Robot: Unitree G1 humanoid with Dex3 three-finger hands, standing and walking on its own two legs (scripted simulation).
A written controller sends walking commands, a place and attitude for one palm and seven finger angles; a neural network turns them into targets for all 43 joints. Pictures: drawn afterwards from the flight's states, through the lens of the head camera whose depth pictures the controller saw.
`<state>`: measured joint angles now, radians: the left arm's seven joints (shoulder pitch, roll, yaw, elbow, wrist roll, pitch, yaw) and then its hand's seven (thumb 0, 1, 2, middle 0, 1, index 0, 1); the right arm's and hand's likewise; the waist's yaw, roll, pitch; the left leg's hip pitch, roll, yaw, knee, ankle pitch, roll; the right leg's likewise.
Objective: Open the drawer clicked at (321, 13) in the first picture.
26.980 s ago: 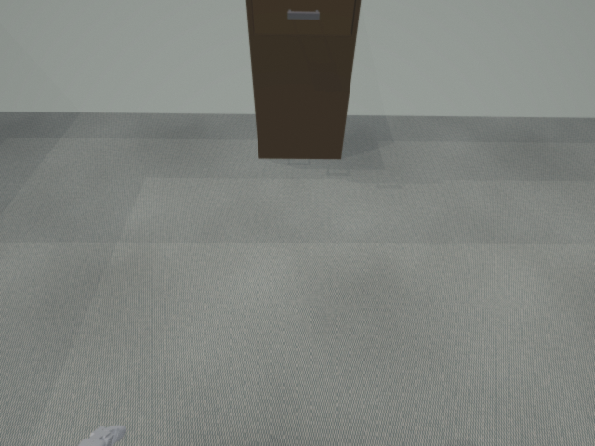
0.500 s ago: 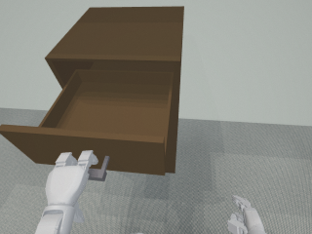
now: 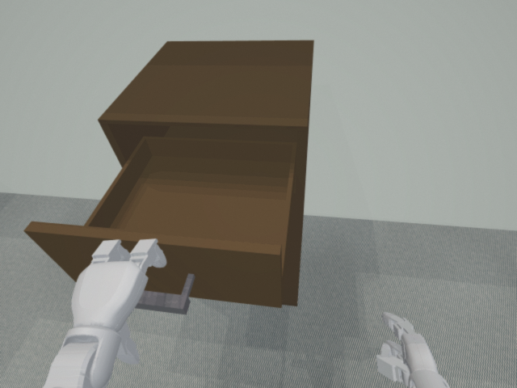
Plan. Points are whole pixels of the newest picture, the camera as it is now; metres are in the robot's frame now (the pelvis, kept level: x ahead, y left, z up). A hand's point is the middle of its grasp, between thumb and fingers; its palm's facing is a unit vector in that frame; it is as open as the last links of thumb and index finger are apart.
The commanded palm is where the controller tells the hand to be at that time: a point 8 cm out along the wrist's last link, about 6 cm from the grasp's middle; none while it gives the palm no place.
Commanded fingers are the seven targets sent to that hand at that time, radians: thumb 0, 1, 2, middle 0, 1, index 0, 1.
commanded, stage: lift the hand off the handle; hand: left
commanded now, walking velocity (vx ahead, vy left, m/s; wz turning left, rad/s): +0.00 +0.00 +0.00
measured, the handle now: (153, 288) +0.26 +0.22 +0.00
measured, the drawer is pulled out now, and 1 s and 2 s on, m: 0.30 0.30 0.30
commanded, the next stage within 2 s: draw the hand back to the body in 0.72 s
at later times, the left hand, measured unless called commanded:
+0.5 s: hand (115, 266) +0.23 +0.22 +0.13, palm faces +0.10 -0.09 -0.99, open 13.8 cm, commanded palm +0.19 +0.22 +0.19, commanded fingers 0.00 -0.50 0.30 -0.30 -1.20 -0.30 -1.20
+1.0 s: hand (99, 274) +0.21 +0.23 +0.14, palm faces +0.09 -0.07 -0.99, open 13.9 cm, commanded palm +0.18 +0.24 +0.20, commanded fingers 0.00 -0.50 0.30 -0.30 -1.20 -0.30 -1.20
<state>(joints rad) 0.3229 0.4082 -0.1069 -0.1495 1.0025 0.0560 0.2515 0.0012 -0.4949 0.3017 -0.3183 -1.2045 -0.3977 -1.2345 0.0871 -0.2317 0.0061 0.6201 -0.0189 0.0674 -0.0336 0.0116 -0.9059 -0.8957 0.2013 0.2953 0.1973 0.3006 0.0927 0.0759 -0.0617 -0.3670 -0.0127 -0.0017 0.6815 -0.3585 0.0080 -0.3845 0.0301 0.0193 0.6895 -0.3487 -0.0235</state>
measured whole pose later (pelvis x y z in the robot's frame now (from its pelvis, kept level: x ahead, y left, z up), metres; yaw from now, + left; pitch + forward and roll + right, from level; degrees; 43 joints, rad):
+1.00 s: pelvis +0.00 +0.00 +0.02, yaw +1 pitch -2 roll +0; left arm 0.35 0.55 0.02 -0.44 0.86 0.04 0.01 0.00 -0.50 0.30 -0.32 -1.20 -0.32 -1.20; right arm 0.08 -0.26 0.05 0.60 0.01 0.10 -0.01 0.01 -0.91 -0.90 0.20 0.30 0.20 0.30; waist 0.11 0.11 -0.01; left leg -0.18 0.00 -0.02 0.50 -0.28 0.00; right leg -0.19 0.04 0.01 0.48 -0.26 -0.03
